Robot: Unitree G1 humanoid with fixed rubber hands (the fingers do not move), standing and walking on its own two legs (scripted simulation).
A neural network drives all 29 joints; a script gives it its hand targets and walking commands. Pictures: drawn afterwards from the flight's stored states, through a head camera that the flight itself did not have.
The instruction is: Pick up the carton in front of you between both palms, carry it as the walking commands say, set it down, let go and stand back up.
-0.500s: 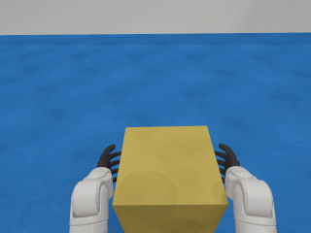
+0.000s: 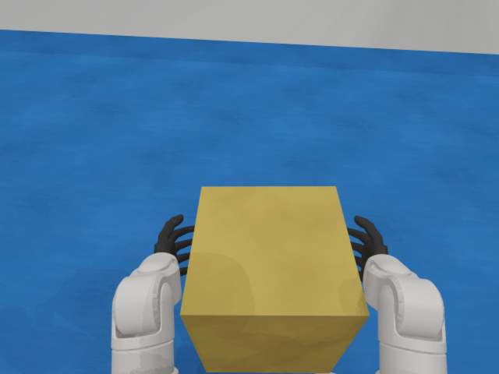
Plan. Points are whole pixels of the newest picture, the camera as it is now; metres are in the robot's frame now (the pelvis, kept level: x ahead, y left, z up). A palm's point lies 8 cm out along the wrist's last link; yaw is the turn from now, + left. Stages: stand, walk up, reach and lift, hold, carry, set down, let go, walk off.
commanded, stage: carry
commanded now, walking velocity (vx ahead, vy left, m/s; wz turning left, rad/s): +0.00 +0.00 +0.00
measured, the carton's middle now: (268, 283) +0.27 +0.00 +0.01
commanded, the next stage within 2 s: hold in 1.98 s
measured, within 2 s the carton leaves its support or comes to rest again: neither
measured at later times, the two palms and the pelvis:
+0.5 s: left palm (201, 159) +0.50 +0.12 +0.07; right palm (348, 160) +0.52 -0.18 +0.06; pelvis +0.24 -0.04 -0.01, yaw +2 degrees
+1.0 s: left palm (193, 156) +0.55 +0.15 +0.04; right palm (329, 155) +0.56 -0.15 +0.03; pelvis +0.28 -0.01 -0.02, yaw +2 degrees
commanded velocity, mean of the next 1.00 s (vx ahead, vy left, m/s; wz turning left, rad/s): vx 0.00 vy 0.00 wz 0.00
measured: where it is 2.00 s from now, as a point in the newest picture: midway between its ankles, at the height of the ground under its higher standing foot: outside the picture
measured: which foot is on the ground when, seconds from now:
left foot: down 0.00-0.24, up 0.26-0.44, down 0.46-1.00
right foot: up 0.00-0.20, down 0.22-1.00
